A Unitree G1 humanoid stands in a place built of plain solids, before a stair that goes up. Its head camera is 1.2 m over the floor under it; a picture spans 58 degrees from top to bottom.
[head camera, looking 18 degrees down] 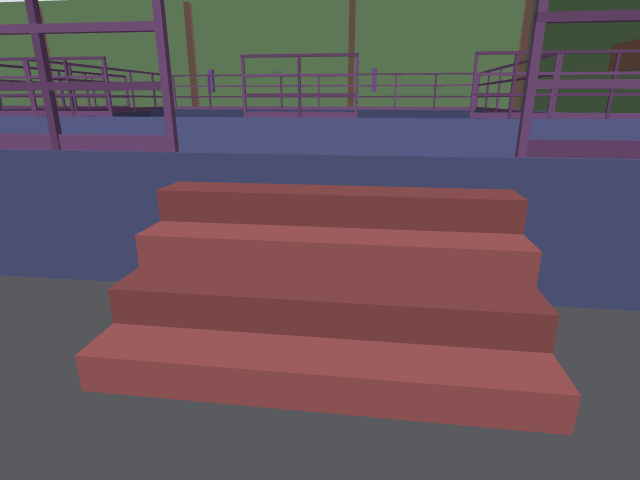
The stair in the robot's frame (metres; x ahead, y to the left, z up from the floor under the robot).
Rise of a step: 0.18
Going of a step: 0.28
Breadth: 2.00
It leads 7 degrees to the right of straight ahead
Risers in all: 5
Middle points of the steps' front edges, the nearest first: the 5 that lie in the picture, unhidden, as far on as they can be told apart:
1.45 0.04 0.18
1.72 0.00 0.36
2.00 -0.03 0.53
2.28 -0.07 0.71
2.56 -0.10 0.89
